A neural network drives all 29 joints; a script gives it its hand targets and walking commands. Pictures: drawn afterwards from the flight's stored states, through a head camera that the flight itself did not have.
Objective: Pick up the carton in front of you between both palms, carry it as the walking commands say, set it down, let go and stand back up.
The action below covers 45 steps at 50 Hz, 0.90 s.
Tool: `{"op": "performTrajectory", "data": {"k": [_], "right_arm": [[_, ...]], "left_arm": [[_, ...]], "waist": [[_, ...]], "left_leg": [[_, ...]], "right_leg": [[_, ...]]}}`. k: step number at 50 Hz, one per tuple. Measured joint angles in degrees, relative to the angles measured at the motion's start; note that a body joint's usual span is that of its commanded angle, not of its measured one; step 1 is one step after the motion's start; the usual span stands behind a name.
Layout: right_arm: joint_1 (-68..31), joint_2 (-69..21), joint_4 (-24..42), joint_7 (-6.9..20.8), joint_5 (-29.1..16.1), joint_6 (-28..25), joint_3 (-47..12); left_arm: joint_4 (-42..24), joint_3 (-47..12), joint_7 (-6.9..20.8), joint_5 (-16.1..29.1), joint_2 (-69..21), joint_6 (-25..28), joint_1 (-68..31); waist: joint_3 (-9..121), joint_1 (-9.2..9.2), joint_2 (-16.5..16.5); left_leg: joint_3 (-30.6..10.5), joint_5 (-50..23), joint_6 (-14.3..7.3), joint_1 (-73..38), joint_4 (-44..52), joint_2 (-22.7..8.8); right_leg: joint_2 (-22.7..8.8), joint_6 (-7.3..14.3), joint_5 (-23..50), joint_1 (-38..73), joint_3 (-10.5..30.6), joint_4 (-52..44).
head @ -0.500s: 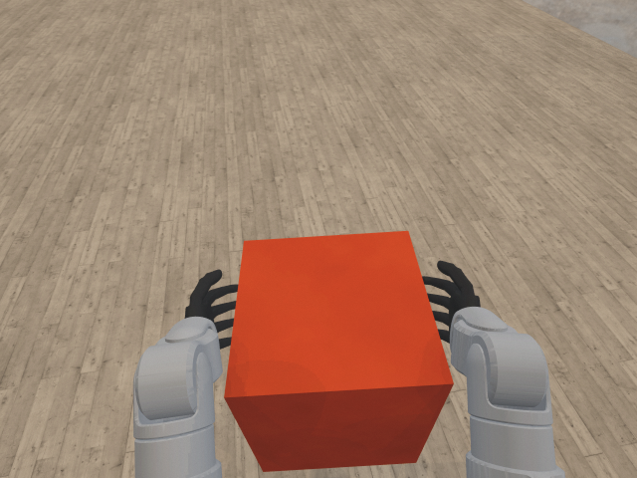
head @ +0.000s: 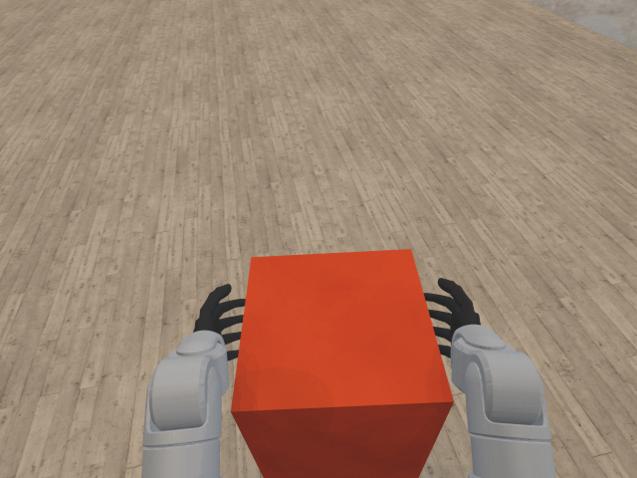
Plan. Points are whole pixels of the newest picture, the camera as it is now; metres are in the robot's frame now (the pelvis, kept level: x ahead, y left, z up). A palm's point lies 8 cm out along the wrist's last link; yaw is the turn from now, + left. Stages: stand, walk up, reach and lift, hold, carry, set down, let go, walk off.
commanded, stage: carry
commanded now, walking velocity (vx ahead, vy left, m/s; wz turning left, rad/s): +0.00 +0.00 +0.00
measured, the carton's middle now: (336, 370) +0.27 +0.00 -0.02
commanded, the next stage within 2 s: hold in 0.78 s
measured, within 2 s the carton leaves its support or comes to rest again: neither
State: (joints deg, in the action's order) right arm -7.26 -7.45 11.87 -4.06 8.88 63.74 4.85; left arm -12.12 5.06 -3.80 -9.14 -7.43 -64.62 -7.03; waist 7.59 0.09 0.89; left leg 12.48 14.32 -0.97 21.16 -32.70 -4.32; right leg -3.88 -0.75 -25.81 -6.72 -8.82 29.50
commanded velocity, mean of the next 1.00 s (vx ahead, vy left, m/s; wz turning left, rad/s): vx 0.00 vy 0.00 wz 0.00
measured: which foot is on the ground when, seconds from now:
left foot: down 0.00-1.00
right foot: down 0.00-1.00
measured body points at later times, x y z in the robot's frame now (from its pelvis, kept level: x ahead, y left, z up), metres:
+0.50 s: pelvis -0.05 -0.01 +0.00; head -0.07 -0.01 +0.45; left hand +0.25 +0.14 +0.03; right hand +0.25 -0.16 +0.03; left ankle +0.03 +0.11 -0.73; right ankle -0.12 -0.10 -0.73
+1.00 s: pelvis -0.07 +0.00 +0.01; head -0.08 +0.01 +0.46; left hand +0.25 +0.10 +0.04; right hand +0.20 -0.20 +0.04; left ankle +0.02 +0.14 -0.73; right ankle -0.11 -0.10 -0.73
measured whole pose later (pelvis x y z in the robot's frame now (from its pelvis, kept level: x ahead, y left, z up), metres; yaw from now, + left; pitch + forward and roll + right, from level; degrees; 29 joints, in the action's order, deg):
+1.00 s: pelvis -0.07 +0.00 +0.01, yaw -8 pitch -6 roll +0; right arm -11.7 -8.0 -11.9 -0.9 13.6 37.6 9.8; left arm 8.4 8.4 -1.9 -14.3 -7.9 -41.0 -10.7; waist -3.5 0.4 1.6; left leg -1.7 5.2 2.4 9.2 -19.9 -2.1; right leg 0.7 1.2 -15.8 -0.8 -1.5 22.2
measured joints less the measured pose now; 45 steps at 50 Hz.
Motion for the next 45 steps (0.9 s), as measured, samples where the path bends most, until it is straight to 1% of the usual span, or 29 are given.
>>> {"op": "performTrajectory", "data": {"k": [6,10,16,21,24,26,29,34,39,40,41,43,44,45], "right_arm": [[0.59,0.05,-3.53,0.6,0.82,-4.23,-0.02],[0.36,0.03,-7.06,1.22,1.95,-7.58,0.26],[-1.26,-0.13,-14.79,2.13,4.21,-13.76,1.46],[-4.5,-0.6,-22.29,2.68,6.11,-19.56,3.99],[-6.33,-0.95,-25.31,2.83,6.8,-22.64,5.66],[-7.08,-1.12,-26.06,2.82,6.88,-24.05,6.36],[-7.27,-1.17,-25.33,2.71,6.39,-24.84,6.5],[-5.86,-0.87,-22.03,2.36,4.99,-23.36,5.22],[-4.93,-0.69,-21.57,2.35,4.9,-22.08,4.6],[-4.86,-0.69,-21.9,2.48,4.85,-22.5,4.7],[-4.84,-0.72,-22.38,2.64,4.76,-23.24,4.49],[-4.84,-0.71,-23.29,2.89,5.0,-24.61,3.58],[-4.88,-0.7,-23.65,2.99,5.18,-25.14,3.36],[-4.93,-0.7,-23.82,3.15,5.27,-25.46,3.39]], "left_arm": [[3.58,-0.12,0.32,-0.72,0.05,4.18,0.5],[7.18,0.07,0.82,-1.76,0.02,7.5,0.2],[15.04,1.35,1.73,-3.86,-0.16,13.65,-1.58],[22.6,4.01,2.35,-5.77,-0.65,19.42,-4.94],[25.61,5.68,2.54,-6.53,-1.02,22.48,-6.8],[26.32,6.32,2.53,-6.66,-1.18,23.88,-7.52],[25.48,6.34,2.39,-6.22,-1.21,24.65,-7.6],[22.07,4.8,1.87,-4.84,-0.86,23.22,-5.97],[21.61,4.07,1.78,-4.72,-0.68,21.95,-5.02],[21.36,4.05,1.73,-4.66,-0.69,21.94,-4.89],[20.61,3.99,1.67,-4.69,-0.58,22.01,-4.37],[19.01,4.04,1.81,-4.66,-0.33,22.45,-2.95],[18.62,4.1,1.85,-4.48,-0.27,22.71,-2.52],[18.46,4.06,1.83,-4.36,-0.25,22.99,-2.25]], "waist": [[-0.51,-0.02,-0.12],[-0.39,-0.04,-0.26],[-0.62,0.0,-0.46],[-1.57,0.04,-0.62],[-2.27,0.03,-0.69],[-2.69,0.03,-0.69],[-3.08,0.05,-0.65],[-2.96,0.09,-0.51],[-2.5,-0.02,-0.43],[-3.7,-0.11,-0.15],[-5.32,-0.64,0.32],[-7.75,-1.8,0.78],[-8.65,-1.82,0.8],[-9.35,-1.69,0.6]], "left_leg": [[-0.2,-1.23,0.07,-0.25,0.43,-0.35],[-0.32,-2.29,0.09,-0.27,1.1,-0.58],[-0.5,-3.89,0.1,-0.3,2.16,-0.91],[-0.59,-5.21,0.06,-0.17,3.04,-1.19],[-0.6,-5.88,0.04,0.06,3.45,-1.34],[-0.6,-6.22,0.02,0.27,3.64,-1.42],[-0.6,-6.54,0.01,0.66,3.75,-1.48],[-0.6,-6.6,0.01,1.17,3.57,-1.51],[-0.65,-6.46,0.12,1.23,3.32,-1.59],[-0.95,-7.54,0.18,-0.22,4.29,-1.18],[-2.87,-8.25,0.31,-2.39,5.91,-0.05],[-8.09,-9.31,0.86,-6.04,8.7,1.6],[-10.05,-8.72,1.42,-7.36,9.66,1.95],[-12.34,-9.68,1.79,-8.55,10.56,2.23]], "right_leg": [[0.38,0.43,0.55,-0.24,-0.1,0.72],[0.69,0.71,1.19,-0.51,-0.2,0.72],[1.17,1.12,2.22,-0.92,-0.34,0.63],[1.55,1.42,3.11,-1.44,-0.4,0.56],[1.73,1.56,3.55,-1.9,-0.4,0.58],[1.81,1.64,3.75,-2.25,-0.39,0.67],[1.86,1.71,3.88,-2.82,-0.38,0.91],[1.83,1.78,3.7,-3.49,-0.36,1.47],[1.87,1.88,3.48,-3.56,-0.38,1.77],[1.83,2.1,3.74,-2.26,-0.35,1.16],[1.84,2.24,4.37,-0.55,0.31,0.0],[2.56,2.25,6.19,2.04,2.56,-2.77],[3.01,2.28,7.14,3.09,3.51,-4.09],[3.55,2.3,7.95,3.88,4.39,-5.13]]}}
